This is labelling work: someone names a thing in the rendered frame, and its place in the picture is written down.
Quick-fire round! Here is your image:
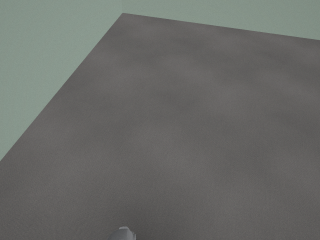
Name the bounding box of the left robot thigh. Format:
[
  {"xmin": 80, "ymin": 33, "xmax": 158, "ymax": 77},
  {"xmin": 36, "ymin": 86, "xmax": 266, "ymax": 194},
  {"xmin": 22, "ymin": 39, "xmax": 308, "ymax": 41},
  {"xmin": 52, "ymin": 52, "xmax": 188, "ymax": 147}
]
[{"xmin": 107, "ymin": 228, "xmax": 136, "ymax": 240}]

